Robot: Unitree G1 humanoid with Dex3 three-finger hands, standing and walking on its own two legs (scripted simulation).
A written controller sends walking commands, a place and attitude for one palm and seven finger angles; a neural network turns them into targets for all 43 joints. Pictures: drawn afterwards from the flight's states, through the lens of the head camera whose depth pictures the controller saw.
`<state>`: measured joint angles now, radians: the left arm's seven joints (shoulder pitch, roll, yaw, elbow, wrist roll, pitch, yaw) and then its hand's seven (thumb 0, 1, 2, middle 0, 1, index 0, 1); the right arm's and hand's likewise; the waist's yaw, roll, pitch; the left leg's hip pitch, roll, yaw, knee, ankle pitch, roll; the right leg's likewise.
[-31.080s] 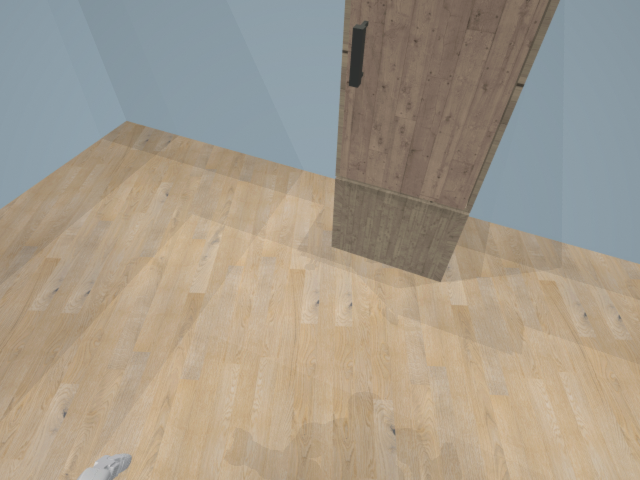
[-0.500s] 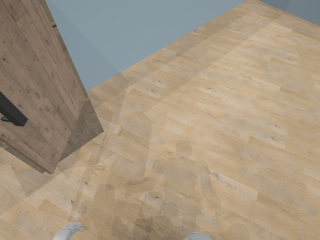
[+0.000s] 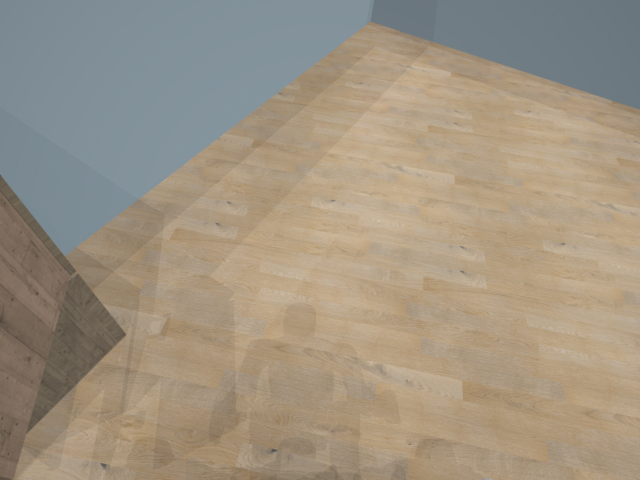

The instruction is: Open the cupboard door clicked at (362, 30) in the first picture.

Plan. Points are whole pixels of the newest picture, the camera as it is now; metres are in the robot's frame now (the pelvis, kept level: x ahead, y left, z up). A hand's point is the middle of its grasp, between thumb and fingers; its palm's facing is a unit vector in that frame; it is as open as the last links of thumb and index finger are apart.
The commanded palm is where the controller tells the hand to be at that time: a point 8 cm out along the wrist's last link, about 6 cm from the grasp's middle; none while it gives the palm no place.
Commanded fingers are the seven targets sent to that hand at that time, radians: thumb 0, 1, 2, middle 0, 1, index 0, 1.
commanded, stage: walk to a spot facing it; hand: left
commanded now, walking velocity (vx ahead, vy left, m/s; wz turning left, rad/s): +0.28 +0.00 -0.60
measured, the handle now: out of the picture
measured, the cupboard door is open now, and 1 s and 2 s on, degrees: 40 40 40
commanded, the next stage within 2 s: turn to face it in 1.28 s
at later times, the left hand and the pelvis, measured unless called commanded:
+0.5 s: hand (300, 332) +0.37 +0.05 -0.16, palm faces -0.33 -0.92 -0.22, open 7.3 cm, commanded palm none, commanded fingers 0.00 0.90 0.90 -0.20 -0.30 -0.20 -0.30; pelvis +0.17 -0.08 -0.01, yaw -18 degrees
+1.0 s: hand (318, 332) +0.37 +0.02 -0.17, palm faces -0.33 -0.93 -0.16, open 7.3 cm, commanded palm none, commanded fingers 0.00 0.90 0.90 -0.20 -0.30 -0.20 -0.30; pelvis +0.41 -0.16 -0.01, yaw -27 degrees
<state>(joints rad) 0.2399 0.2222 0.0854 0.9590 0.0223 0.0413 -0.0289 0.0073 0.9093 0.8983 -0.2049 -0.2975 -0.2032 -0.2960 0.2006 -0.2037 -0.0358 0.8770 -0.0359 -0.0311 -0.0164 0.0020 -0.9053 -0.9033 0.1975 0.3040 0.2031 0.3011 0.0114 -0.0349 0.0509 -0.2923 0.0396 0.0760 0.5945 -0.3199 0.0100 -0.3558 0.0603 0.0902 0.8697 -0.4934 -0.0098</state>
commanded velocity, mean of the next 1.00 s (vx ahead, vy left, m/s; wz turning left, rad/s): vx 0.35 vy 0.00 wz -0.37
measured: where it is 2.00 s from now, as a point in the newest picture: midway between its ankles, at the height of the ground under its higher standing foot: (410, 329)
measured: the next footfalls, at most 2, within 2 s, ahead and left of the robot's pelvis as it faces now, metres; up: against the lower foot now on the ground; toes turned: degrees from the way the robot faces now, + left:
right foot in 0.40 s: +0.24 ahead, -0.15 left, +0.00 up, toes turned -22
left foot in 1.02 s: +0.57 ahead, -0.15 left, +0.00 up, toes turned -23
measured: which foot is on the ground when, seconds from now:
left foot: down 0.00-0.42, up 0.44-1.00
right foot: up 0.00-0.38, down 0.40-1.00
